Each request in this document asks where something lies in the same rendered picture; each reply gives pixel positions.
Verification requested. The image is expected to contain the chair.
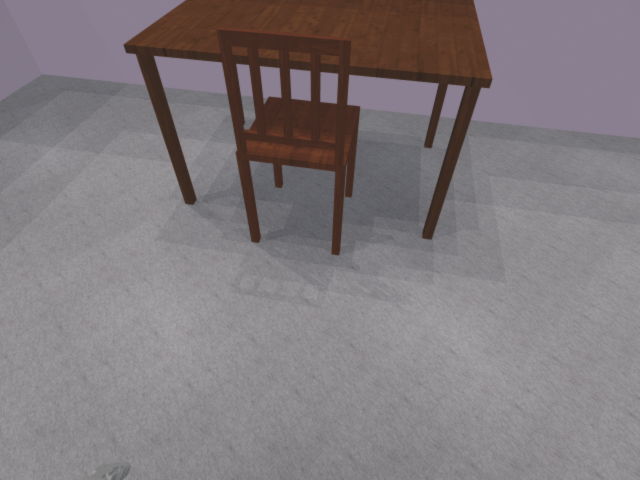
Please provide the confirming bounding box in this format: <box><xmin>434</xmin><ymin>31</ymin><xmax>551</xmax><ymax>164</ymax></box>
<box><xmin>216</xmin><ymin>27</ymin><xmax>360</xmax><ymax>255</ymax></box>

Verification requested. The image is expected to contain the table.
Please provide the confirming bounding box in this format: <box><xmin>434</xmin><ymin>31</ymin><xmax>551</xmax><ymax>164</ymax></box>
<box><xmin>123</xmin><ymin>0</ymin><xmax>492</xmax><ymax>240</ymax></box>

